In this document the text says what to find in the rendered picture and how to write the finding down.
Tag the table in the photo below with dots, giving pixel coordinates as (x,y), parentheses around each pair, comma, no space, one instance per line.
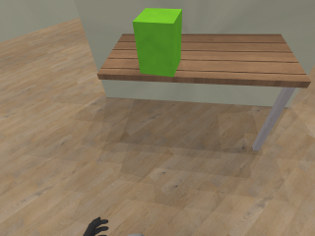
(234,59)

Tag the robot left hand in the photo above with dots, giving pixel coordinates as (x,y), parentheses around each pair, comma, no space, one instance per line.
(92,229)

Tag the carton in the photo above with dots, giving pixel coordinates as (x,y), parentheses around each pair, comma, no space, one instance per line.
(158,33)

